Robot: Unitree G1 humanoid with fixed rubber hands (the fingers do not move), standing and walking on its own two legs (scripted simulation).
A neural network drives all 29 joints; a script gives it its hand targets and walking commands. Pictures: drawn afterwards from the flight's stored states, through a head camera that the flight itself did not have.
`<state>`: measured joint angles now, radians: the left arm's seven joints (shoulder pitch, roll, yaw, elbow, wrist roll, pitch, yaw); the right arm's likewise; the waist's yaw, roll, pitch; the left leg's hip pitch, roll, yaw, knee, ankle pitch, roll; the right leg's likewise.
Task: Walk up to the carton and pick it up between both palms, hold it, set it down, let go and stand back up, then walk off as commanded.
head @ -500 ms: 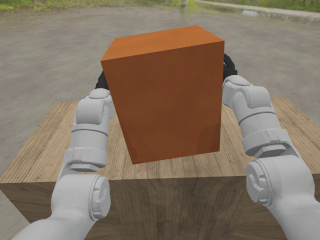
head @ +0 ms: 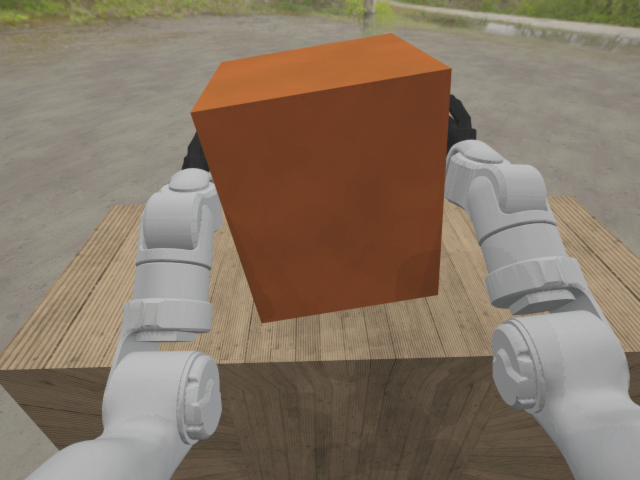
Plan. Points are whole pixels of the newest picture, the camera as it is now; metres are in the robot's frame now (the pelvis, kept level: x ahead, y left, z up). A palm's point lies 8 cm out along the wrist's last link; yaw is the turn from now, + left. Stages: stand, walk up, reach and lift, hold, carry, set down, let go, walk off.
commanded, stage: hold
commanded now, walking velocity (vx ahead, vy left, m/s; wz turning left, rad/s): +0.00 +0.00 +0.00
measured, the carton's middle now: (327, 176) +0.39 +0.01 +0.26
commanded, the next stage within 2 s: none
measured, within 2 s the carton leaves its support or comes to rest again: neither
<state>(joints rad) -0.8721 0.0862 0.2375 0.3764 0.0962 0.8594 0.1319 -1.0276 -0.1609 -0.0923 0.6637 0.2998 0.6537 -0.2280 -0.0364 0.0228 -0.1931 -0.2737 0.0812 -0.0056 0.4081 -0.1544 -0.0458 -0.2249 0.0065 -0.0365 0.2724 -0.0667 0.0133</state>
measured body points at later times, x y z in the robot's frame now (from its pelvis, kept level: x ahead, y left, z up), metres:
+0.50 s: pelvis +0.00 +0.00 +0.00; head -0.06 +0.01 +0.45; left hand +0.40 +0.16 +0.25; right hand +0.41 -0.15 +0.28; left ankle +0.04 +0.14 -0.75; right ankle +0.05 -0.13 -0.75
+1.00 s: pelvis +0.00 +0.00 +0.00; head -0.07 +0.01 +0.44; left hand +0.39 +0.16 +0.25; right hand +0.40 -0.15 +0.28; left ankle +0.04 +0.14 -0.75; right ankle +0.05 -0.13 -0.75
